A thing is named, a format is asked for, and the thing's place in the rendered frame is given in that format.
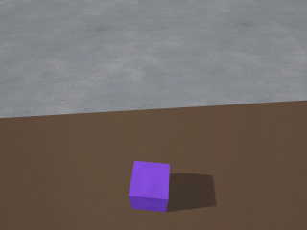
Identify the carton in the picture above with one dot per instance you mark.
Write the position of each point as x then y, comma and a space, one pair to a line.
149, 186

